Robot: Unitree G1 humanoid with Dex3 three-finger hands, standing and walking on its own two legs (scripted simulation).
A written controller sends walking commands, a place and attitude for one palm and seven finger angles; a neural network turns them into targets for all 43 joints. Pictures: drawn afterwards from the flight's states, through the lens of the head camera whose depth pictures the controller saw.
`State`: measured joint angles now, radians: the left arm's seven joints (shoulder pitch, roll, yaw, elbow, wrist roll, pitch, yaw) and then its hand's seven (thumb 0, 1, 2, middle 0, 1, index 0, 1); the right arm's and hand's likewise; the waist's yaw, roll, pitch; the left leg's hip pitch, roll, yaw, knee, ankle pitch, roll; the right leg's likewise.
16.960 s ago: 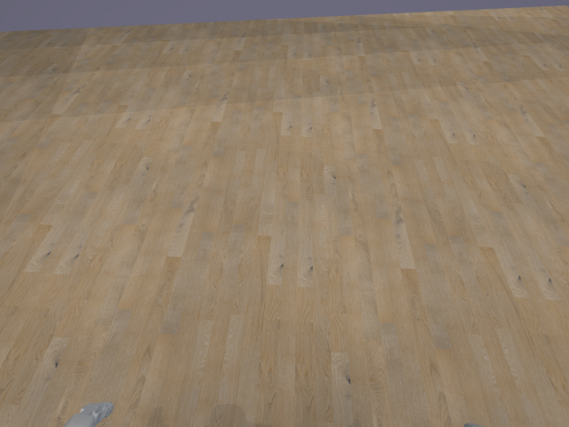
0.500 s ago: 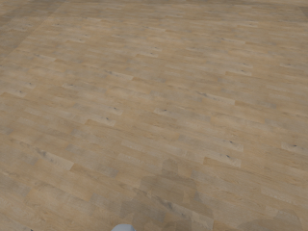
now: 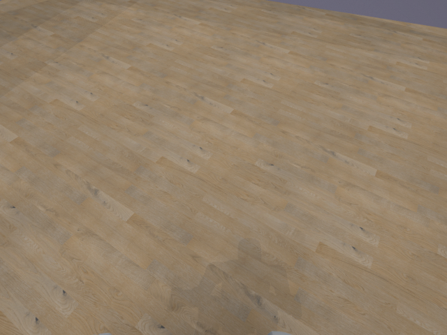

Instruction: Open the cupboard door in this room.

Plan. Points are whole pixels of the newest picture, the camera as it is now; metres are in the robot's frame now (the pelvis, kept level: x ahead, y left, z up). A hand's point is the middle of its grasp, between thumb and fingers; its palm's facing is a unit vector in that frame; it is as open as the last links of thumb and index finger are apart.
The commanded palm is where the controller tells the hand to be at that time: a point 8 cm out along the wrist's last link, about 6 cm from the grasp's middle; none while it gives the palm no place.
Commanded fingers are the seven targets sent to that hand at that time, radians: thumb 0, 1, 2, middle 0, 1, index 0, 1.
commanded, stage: turn or walk to find it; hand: left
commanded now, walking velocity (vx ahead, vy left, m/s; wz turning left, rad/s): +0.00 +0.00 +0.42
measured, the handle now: out of the picture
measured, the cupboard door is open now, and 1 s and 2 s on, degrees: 0 0 0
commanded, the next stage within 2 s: none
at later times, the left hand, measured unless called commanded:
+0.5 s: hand out of the picture -0.03 +0.17 -0.16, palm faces +0.26 -0.93 -0.26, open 7.3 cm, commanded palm none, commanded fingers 0.00 0.90 0.90 -0.20 -0.30 -0.20 -0.30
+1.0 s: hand out of the picture -0.06 +0.20 -0.16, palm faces +0.43 -0.86 -0.26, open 7.4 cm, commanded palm none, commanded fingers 0.00 0.90 0.90 -0.20 -0.30 -0.20 -0.30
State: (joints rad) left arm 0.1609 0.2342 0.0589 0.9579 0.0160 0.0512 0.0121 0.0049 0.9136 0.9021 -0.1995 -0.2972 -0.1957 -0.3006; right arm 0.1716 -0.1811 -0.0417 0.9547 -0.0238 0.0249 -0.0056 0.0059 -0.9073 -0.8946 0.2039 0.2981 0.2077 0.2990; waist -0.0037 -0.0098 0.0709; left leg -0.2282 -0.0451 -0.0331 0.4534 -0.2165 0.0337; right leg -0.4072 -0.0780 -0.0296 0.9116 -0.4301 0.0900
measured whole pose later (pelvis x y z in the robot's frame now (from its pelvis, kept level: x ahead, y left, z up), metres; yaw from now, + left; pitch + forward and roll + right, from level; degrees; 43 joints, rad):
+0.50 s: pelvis -0.03 -0.04 +0.00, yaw +14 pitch -1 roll +2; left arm 0.22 0.18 0.04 0.96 0.03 0.00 0.01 0.00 0.91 0.90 -0.21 -0.30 -0.20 -0.30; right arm 0.19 -0.24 -0.07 1.01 -0.02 0.08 0.01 0.01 -0.91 -0.90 0.20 0.30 0.20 0.30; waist 0.00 0.01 0.10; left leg -0.36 0.03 0.01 0.89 -0.46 -0.07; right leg -0.23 -0.13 -0.23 0.52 -0.27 -0.02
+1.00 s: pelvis -0.06 -0.02 +0.00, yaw +26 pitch +0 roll +1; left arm 0.14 0.22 0.05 0.94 0.01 0.04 0.01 0.01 0.91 0.90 -0.20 -0.30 -0.20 -0.30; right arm 0.18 -0.19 -0.05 0.95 -0.03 0.03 0.00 0.01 -0.91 -0.89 0.20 0.30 0.21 0.30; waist -0.02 0.01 0.08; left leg -0.25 -0.05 -0.07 0.48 -0.23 0.01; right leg -0.35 -0.06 -0.04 0.77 -0.43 0.08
